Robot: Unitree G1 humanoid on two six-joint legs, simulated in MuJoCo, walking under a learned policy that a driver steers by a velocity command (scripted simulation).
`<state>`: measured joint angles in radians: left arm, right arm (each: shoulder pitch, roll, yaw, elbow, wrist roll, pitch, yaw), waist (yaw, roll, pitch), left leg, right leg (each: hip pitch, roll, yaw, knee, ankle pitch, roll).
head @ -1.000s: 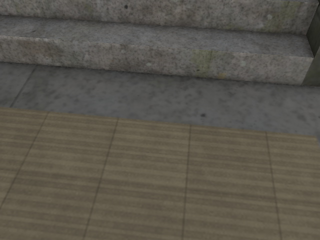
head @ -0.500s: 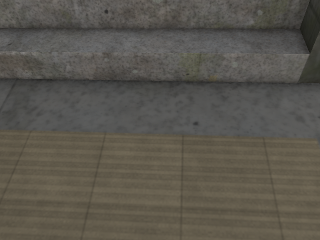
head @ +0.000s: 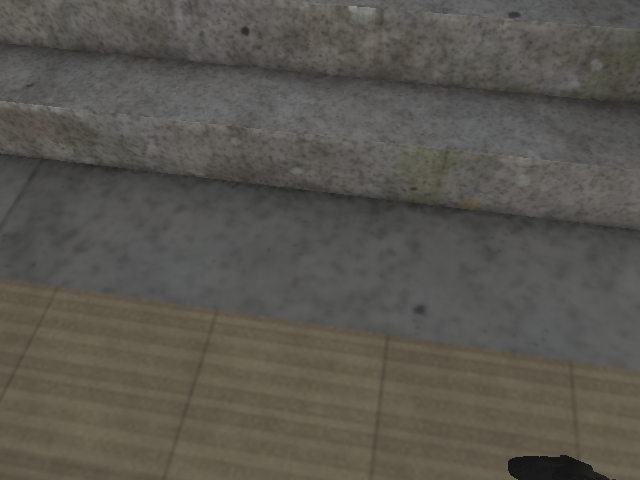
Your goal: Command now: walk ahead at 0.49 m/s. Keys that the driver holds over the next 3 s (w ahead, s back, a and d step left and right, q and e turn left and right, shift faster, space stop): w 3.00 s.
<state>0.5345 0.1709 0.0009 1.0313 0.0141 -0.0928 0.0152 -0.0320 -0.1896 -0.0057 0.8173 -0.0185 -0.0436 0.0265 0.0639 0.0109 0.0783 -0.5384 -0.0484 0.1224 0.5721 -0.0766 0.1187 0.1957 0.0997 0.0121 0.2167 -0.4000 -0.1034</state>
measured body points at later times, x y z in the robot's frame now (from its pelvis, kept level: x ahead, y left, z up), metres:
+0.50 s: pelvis +0.27 -0.01 +0.02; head +0.30 -0.01 +0.46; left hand +0.47 +0.20 -0.10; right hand +0.17 -0.23 -0.13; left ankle +0.15 +0.05 -0.72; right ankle +0.44 -0.13 -0.69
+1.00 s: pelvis +0.54 -0.04 +0.02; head +0.56 -0.05 +0.47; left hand +0.45 +0.19 -0.12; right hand +0.71 -0.26 -0.10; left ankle +0.70 +0.10 -0.68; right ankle +0.45 -0.11 -0.72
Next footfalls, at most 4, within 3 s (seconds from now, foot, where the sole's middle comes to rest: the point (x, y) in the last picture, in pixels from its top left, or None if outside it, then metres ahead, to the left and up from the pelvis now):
0.04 left None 0.19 0.06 -0.76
0.60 right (415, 453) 0.49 -0.11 -0.76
1.14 left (331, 320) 0.79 0.07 -0.76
1.64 right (401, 261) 0.96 -0.09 -0.76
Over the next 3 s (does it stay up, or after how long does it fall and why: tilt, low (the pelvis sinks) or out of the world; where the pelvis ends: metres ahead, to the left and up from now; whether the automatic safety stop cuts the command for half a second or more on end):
stays up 1.46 0.10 0.38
